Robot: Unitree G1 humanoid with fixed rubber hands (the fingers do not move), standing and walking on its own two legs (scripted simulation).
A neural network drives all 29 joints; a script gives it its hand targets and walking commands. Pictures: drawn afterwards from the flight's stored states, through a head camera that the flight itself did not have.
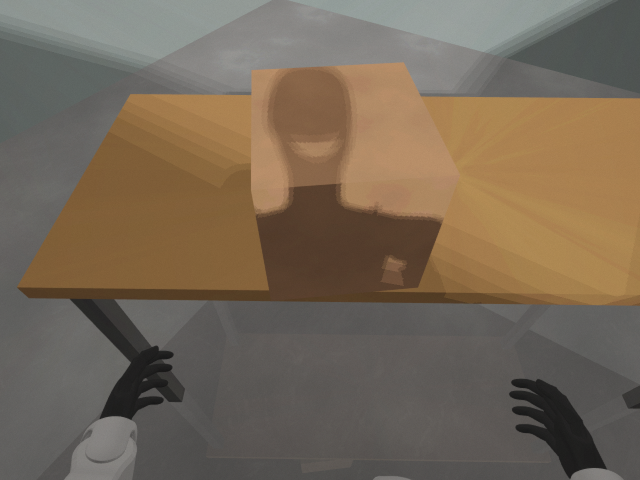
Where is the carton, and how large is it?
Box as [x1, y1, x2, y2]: [251, 62, 459, 300]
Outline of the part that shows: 403,62 252,70 251,192 271,300 417,287 458,179 459,173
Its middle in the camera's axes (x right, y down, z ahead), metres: +0.03 -0.09 +0.61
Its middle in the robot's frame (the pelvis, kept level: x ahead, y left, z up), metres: +0.52 +0.00 +0.05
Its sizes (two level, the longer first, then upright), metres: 0.263 0.236 0.239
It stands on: a table, 0.70 m high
